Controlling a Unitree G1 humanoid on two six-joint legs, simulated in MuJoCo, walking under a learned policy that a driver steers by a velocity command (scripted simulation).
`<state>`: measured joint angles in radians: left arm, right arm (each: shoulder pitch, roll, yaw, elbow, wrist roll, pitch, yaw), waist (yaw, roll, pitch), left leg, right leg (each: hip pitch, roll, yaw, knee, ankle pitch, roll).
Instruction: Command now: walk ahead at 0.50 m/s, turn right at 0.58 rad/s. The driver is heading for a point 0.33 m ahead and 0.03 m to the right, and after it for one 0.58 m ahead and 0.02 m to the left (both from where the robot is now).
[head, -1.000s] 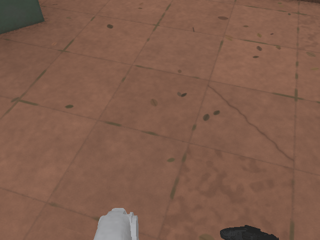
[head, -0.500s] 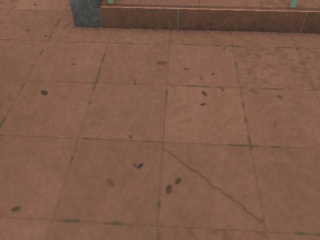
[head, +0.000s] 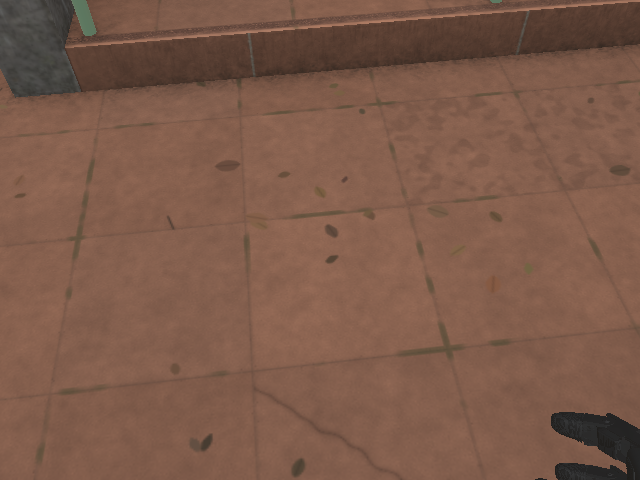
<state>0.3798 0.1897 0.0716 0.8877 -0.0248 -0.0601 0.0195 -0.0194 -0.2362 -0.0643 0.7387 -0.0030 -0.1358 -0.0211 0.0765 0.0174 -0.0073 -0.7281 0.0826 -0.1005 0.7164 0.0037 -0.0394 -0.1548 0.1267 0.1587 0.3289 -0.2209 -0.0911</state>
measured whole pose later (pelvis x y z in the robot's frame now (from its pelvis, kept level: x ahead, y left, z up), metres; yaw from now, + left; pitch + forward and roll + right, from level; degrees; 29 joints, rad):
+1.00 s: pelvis +0.46 -0.09 +0.00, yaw -22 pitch +3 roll -2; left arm 0.25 0.23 0.06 0.77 0.00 -0.05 0.01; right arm 0.08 -0.25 -0.04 0.80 0.00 -0.05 0.00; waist 0.03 0.05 0.01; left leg -0.60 0.08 -0.02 0.70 -0.09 -0.02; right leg -0.18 0.04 -0.06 0.36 -0.23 -0.04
